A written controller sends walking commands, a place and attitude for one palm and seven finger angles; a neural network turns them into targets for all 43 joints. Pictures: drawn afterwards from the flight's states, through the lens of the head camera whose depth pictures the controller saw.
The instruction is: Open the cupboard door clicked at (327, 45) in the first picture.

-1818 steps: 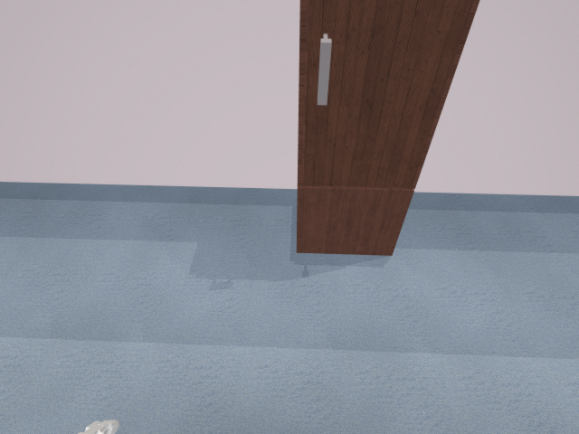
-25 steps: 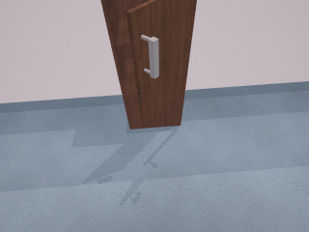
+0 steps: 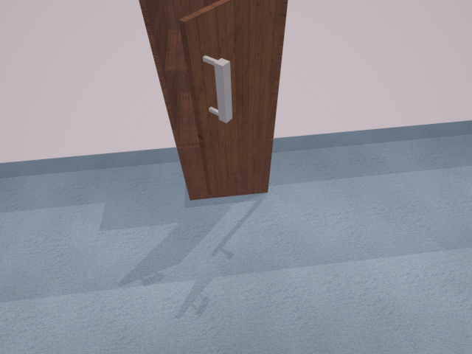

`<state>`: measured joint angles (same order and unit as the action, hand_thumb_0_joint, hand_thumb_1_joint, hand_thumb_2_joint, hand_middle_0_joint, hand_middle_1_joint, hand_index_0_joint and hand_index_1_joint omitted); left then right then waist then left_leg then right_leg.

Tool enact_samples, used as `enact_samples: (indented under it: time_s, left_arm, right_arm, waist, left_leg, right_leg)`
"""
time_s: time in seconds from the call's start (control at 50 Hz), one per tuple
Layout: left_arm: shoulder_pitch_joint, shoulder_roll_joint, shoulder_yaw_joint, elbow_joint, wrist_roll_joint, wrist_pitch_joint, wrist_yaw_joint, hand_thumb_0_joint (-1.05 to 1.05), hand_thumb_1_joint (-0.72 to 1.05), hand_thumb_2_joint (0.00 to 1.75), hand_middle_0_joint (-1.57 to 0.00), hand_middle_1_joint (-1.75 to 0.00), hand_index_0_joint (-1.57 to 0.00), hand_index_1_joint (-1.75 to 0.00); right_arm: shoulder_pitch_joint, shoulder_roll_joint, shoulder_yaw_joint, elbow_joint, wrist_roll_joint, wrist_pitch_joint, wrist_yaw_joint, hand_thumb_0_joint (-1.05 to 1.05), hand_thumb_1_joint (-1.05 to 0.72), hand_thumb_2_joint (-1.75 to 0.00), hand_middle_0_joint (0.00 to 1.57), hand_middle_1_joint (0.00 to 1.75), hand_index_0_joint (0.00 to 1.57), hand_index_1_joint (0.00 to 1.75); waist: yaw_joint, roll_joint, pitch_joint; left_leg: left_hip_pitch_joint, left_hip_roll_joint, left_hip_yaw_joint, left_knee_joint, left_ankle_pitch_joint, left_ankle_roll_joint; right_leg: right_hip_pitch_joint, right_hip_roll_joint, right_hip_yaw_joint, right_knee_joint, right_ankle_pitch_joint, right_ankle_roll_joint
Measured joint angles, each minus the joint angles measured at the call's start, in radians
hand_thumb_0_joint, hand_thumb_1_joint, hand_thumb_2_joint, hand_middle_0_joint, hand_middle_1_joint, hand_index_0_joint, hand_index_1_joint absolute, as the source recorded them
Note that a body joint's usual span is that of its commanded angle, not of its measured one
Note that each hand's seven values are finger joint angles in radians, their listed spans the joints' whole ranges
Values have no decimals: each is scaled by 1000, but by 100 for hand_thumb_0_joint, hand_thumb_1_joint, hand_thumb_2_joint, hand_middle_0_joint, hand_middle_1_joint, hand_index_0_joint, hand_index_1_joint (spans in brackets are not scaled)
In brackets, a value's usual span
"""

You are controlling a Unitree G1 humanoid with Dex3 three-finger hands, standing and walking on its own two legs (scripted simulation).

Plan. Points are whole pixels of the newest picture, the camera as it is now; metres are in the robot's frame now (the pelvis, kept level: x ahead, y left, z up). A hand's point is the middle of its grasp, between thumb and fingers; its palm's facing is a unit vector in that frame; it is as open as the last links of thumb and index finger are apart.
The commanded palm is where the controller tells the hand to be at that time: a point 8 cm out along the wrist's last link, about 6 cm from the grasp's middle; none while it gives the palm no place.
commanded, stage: walk to a spot facing it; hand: left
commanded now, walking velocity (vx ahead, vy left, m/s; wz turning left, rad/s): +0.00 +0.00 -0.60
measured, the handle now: (217, 89) +0.69 +0.09 +0.07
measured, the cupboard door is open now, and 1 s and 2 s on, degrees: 46 46 46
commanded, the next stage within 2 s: none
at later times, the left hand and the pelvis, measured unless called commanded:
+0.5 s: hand out of the picture +0.09 +0.18 -0.18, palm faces -0.21 -0.95 -0.25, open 7.4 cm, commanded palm none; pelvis -0.03 +0.00 -0.01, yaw -14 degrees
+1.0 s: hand (186, 343) +0.17 +0.12 -0.18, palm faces -0.48 -0.84 -0.23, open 7.4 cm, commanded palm none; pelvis -0.04 -0.01 -0.01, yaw -32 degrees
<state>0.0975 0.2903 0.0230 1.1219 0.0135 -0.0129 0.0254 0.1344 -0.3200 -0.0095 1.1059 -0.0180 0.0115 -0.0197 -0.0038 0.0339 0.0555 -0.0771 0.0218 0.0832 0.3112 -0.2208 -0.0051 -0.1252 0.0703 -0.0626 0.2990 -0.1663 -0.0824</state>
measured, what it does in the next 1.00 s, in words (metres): steps on the spot, turning right: right foot, then left foot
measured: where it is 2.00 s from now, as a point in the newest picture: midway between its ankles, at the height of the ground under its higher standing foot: outside the picture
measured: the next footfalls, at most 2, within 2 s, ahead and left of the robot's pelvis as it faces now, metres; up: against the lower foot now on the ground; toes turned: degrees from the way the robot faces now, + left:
right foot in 0.54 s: -0.02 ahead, -0.16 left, +0.00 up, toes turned -18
left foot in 0.82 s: +0.07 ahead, +0.11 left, +0.00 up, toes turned -25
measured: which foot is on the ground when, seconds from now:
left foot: down 0.00-0.52, up 0.54-0.80, down 0.82-1.00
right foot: down 0.00-0.24, up 0.26-0.52, down 0.54-0.80, up 0.82-1.00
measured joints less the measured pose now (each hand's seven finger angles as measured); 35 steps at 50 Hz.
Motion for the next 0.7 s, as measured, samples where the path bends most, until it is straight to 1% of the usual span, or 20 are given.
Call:
enact_samples:
  time_s: [0.06,0.16,0.22,0.24,0.26,0.3,0.32,0.36,0.4,0.44,0.48,0.5,0.52,0.54,0.56,0.58,0.6,0.62,0.66,0.7]
  left_arm:
    - [19,-17,6,-15,2,18,1,0,90,89,-20,-30,-20,-29]
    - [52,-47,17,-41,7,44,-6,0,90,89,-20,-30,-20,-29]
    - [64,-58,23,-59,8,58,-11,0,90,89,-20,-30,-20,-29]
    - [66,-60,25,-68,7,63,-15,0,90,89,-20,-30,-20,-29]
    - [65,-64,26,-76,7,69,-19,0,90,89,-20,-30,-20,-29]
    - [58,-71,34,-94,9,82,-28,0,90,89,-20,-30,-20,-29]
    - [53,-73,39,-103,11,87,-32,0,90,89,-20,-30,-20,-29]
    - [43,-75,48,-121,11,92,-38,0,90,89,-20,-30,-20,-29]
    - [37,-76,53,-139,11,93,-42,0,90,89,-20,-30,-20,-29]
    - [34,-76,55,-152,11,91,-46,0,90,89,-20,-30,-20,-29]
    - [37,-74,56,-160,11,87,-49,0,90,89,-20,-30,-20,-29]
    - [41,-71,57,-163,11,83,-50,0,90,89,-20,-30,-20,-29]
    - [47,-66,57,-168,12,77,-51,0,90,89,-20,-30,-20,-29]
    - [59,-53,58,-176,15,66,-50,0,90,89,-20,-30,-20,-29]
    - [58,-54,61,-173,15,55,-41,0,90,89,-20,-30,-20,-29]
    - [56,-59,60,-170,13,49,-34,0,90,89,-20,-30,-20,-29]
    - [57,-64,57,-170,13,48,-28,0,90,89,-20,-30,-20,-29]
    - [61,-67,55,-172,15,49,-24,0,90,89,-20,-30,-20,-29]
    - [71,-68,54,-173,19,52,-15,0,90,89,-20,-30,-20,-29]
    - [80,-63,54,-172,22,55,-12,0,90,89,-20,-30,-20,-29]
  right_arm:
    - [9,24,-5,-21,2,10,-6,0,-91,-90,20,30,20,29]
    - [42,70,-15,-52,6,27,-10,0,-91,-90,20,30,20,29]
    - [68,96,-18,-63,5,32,-12,0,-91,-90,20,30,20,29]
    - [77,102,-19,-68,2,30,-13,0,-91,-90,20,30,20,29]
    - [86,106,-20,-73,-2,27,-13,0,-91,-90,20,30,20,30]
    - [102,111,-20,-78,-9,18,-19,0,-91,-90,20,30,20,30]
    - [111,114,-20,-79,-11,15,-22,0,-91,-90,20,30,20,30]
    - [123,118,-20,-78,-15,12,-24,0,-91,-90,20,30,20,30]
    - [126,120,-22,-77,-19,14,-22,0,-91,-90,20,30,20,30]
    - [122,118,-25,-79,-22,16,-17,0,-91,-90,20,30,20,30]
    - [114,114,-30,-87,-22,18,-10,0,-91,-90,20,30,20,30]
    - [110,111,-33,-92,-21,19,-7,0,-91,-90,20,30,20,30]
    - [108,109,-36,-99,-18,21,-4,0,-91,-90,20,30,20,30]
    - [108,112,-38,-109,-12,27,0,0,-90,-90,20,30,20,30]
    - [90,103,-41,-115,-6,37,2,0,-90,-90,20,30,20,30]
    - [66,92,-45,-122,-1,47,3,0,-91,-90,20,30,20,30]
    - [42,83,-50,-130,3,55,4,1,-91,-90,20,30,20,30]
    - [18,76,-53,-140,5,57,5,1,-91,-90,20,30,20,30]
    - [-27,73,-55,-165,7,52,5,1,-91,-90,20,30,20,30]
    - [-60,77,-53,-193,11,39,3,1,-91,-90,20,30,20,29]
  waist:
    - [3,-1,3]
    - [-7,-7,13]
    - [-10,-28,21]
    - [-10,-38,23]
    - [-9,-44,29]
    - [-7,-45,46]
    - [-7,-43,54]
    - [-1,-37,69]
    - [4,-28,81]
    - [7,-14,89]
    - [7,-1,92]
    - [7,4,91]
    - [7,5,85]
    - [9,-15,71]
    - [13,-10,75]
    - [13,0,86]
    - [13,4,95]
    - [15,2,100]
    - [19,-18,105]
    - [23,-47,103]
  left_leg:
    - [-22,14,26,52,-30,-1]
    - [-69,40,60,150,-82,4]
    - [-83,39,87,172,-92,13]
    - [-87,35,100,173,-93,17]
    - [-89,32,114,175,-93,22]
    - [-88,32,137,173,-90,31]
    - [-86,34,144,170,-87,33]
    - [-82,44,157,164,-81,29]
    - [-81,62,170,168,-81,21]
    - [-85,87,186,185,-90,9]
    - [-94,118,204,220,-109,-6]
    - [-102,134,213,247,-123,-15]
    - [-117,149,219,286,-144,-25]
    - [-150,149,217,349,-170,-33]
    - [-194,150,169,444,-242,-40]
    - [-239,138,106,551,-301,-43]
    - [-280,121,58,642,-326,-44]
    - [-316,103,24,708,-325,-46]
    - [-361,72,-11,758,-306,-52]
    - [-366,48,-27,701,-291,-56]
  right_leg:
    - [-25,12,24,36,-11,-2]
    - [-67,34,55,94,-25,-3]
    - [-102,33,80,139,-35,3]
    - [-125,29,93,170,-41,12]
    - [-159,23,94,248,-94,26]
    - [-244,8,91,484,-217,56]
    - [-278,-3,88,584,-248,68]
    - [-316,-33,81,688,-269,86]
    - [-319,-67,67,684,-275,97]
    - [-295,-94,48,611,-274,100]
    - [-258,-109,29,519,-256,98]
    - [-233,-112,20,463,-225,95]
    - [-202,-114,16,390,-157,87]
    - [-182,-123,40,325,-96,68]
    - [-199,-111,50,344,-118,69]
    - [-210,-97,57,363,-144,74]
    - [-214,-87,67,364,-155,77]
    - [-217,-79,82,351,-151,80]
    - [-220,-69,119,311,-118,87]
    - [-224,-64,159,274,-86,88]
